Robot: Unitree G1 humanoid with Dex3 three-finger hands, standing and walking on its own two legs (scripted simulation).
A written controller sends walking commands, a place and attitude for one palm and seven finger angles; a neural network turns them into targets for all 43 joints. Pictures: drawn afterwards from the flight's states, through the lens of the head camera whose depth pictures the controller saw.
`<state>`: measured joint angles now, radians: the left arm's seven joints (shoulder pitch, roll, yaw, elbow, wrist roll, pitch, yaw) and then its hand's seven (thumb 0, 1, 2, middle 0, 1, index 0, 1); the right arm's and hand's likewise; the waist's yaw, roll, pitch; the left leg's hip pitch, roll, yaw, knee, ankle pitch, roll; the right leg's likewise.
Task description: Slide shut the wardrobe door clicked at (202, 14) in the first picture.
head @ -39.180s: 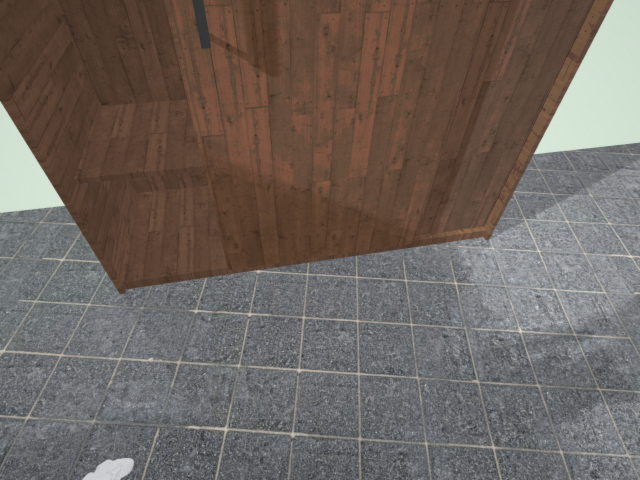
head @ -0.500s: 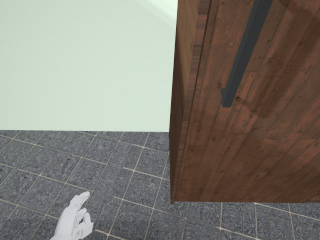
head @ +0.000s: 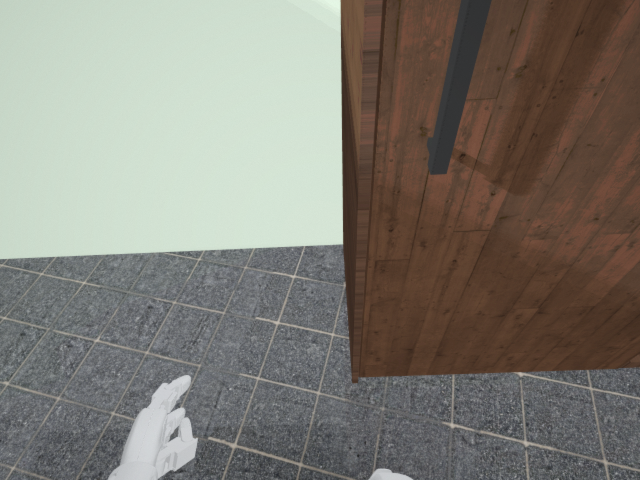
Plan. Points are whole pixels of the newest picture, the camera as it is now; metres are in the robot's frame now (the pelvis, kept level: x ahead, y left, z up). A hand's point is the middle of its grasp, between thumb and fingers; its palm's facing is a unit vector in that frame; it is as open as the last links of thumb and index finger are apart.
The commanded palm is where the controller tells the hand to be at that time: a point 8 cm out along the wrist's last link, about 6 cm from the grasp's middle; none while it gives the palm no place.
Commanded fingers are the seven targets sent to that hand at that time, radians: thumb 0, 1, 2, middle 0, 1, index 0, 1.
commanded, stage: step back with the hand held close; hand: right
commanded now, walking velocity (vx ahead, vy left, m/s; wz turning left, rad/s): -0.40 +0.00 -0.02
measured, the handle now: (456, 55) +0.47 -0.14 +0.28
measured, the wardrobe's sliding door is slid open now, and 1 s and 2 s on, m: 0.00 0.00 0.00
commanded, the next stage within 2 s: stop stepping back and stand still in 0.52 s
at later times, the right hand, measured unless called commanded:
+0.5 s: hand out of the picture +0.08 -0.29 +0.18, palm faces +0.45 +0.80 -0.39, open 7.4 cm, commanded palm +0.01 -0.32 +0.20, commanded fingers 0.00 -0.90 -0.90 0.20 0.30 0.20 0.30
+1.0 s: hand out of the picture -0.07 -0.31 +0.19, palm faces +0.45 +0.86 -0.23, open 7.5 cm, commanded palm -0.14 -0.34 +0.20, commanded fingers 0.00 -0.90 -0.90 0.20 0.30 0.20 0.30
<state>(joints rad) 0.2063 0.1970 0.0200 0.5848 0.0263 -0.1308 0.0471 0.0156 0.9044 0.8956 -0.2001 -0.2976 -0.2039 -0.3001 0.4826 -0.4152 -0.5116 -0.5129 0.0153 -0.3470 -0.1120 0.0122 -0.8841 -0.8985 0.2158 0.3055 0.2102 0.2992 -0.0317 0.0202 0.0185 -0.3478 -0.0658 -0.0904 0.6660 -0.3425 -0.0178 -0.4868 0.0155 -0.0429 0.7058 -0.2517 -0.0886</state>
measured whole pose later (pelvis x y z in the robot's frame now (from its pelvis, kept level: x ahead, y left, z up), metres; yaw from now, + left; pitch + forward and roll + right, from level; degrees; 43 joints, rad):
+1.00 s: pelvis -0.30 -0.05 +0.01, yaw +5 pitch -3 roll +2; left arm 0.28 0.22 0.01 0.68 0.01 -0.12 0.09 0.02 0.90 0.90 -0.20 -0.30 -0.20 -0.30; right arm 0.38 -0.36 -0.40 -0.42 0.03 -0.16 -0.18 0.01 -0.89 -0.90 0.21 0.30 0.20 0.30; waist 0.00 0.07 -0.06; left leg -0.38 0.02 0.01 0.87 -0.48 0.02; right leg -0.32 -0.01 -0.02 0.64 -0.25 -0.04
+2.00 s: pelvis -0.40 -0.07 +0.01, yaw +0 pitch -2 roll -1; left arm 0.21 0.21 0.02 0.63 0.01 -0.15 0.08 0.02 0.91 0.90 -0.20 -0.30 -0.20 -0.30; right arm 0.45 -0.39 -0.42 -0.45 0.01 -0.21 -0.16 0.01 -0.89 -0.90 0.21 0.30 0.21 0.30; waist 0.01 0.03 0.00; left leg -0.30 0.03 0.03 0.65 -0.32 0.01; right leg -0.29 -0.04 -0.07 0.60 -0.27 0.02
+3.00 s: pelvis -0.39 -0.11 +0.02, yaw +1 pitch -1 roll +1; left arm 0.31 0.18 0.00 1.09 0.02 0.03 0.01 0.01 0.91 0.90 -0.20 -0.30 -0.20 -0.30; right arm 0.32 -0.21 0.00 1.13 -0.01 0.03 -0.02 0.00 -0.95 -0.90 0.21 0.30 0.20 0.30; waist 0.00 0.00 0.07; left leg -0.20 0.05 0.02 0.40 -0.19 -0.04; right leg -0.24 0.02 -0.06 0.45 -0.20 -0.05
